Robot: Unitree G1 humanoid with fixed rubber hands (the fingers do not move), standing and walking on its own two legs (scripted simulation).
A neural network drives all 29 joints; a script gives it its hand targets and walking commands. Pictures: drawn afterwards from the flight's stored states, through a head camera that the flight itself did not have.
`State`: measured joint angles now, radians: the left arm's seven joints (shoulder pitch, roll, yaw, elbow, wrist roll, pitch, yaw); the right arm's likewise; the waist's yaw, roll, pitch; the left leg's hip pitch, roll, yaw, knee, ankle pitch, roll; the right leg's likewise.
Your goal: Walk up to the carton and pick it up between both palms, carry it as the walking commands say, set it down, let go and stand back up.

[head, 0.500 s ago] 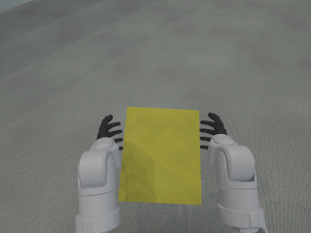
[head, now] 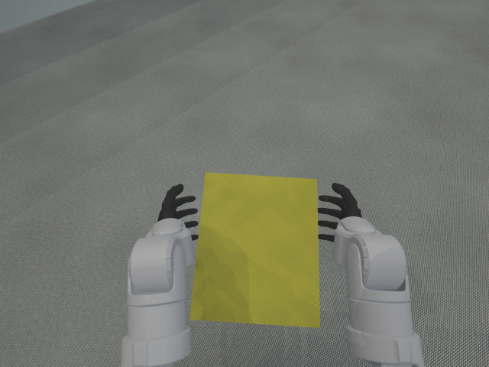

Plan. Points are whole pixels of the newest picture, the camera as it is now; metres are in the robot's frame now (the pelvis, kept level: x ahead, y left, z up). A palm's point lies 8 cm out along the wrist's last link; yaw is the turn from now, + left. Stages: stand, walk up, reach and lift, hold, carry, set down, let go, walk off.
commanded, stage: carry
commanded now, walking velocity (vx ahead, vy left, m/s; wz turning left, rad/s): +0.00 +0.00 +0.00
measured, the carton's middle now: (255, 249) +0.33 +0.01 -0.03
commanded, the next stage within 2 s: hold in 1.98 s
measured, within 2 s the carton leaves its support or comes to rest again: neither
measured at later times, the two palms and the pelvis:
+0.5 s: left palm (190, 210) +0.36 +0.11 +0.05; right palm (353, 205) +0.36 -0.16 +0.06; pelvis +0.08 -0.02 -0.02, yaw +0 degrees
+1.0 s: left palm (179, 235) +0.31 +0.12 +0.06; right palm (358, 231) +0.31 -0.15 +0.07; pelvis +0.04 -0.01 -0.02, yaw +0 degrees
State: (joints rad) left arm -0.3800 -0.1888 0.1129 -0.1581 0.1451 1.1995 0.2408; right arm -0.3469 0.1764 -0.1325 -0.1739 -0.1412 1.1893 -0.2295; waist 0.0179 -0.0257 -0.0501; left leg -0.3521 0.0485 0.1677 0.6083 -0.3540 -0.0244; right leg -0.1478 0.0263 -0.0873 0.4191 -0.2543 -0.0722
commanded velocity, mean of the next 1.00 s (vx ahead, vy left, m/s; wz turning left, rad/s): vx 0.00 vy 0.00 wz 0.00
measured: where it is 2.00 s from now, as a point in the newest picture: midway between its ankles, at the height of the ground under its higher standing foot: outside the picture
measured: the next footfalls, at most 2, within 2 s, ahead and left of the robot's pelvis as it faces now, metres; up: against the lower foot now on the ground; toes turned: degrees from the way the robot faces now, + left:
left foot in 0.08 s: +0.07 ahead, +0.07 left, -0.01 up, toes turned -12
right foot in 0.22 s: +0.04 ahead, -0.09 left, -0.01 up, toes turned +3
